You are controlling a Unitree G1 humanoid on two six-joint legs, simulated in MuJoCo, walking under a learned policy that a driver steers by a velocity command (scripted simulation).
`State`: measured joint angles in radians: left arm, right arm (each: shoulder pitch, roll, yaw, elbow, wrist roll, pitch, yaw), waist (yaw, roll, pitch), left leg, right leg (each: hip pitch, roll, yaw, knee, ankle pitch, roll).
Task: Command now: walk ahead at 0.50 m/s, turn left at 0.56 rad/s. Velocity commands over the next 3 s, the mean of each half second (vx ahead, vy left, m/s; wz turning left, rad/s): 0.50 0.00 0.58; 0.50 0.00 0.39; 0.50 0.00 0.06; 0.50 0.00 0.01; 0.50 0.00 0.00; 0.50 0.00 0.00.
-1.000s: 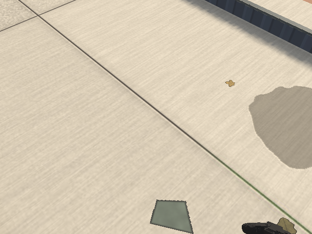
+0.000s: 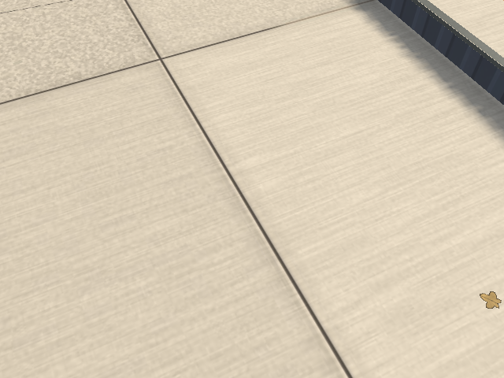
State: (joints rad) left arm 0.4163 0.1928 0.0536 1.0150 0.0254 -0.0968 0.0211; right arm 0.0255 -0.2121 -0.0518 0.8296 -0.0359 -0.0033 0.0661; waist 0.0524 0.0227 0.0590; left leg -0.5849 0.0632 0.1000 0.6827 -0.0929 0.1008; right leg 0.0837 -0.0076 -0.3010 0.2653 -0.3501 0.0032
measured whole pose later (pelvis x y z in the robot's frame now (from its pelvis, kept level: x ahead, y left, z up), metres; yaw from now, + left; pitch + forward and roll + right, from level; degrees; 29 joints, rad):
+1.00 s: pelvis +0.53 +0.11 +0.01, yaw +29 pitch +1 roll -1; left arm 0.42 0.24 0.04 0.92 0.01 -0.09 -0.02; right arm 0.12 -0.26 -0.03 0.78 -0.04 -0.03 0.05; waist 0.06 0.05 0.02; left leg -0.60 0.06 -0.03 0.78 -0.13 0.03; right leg -0.05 0.04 -0.08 0.24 -0.22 -0.04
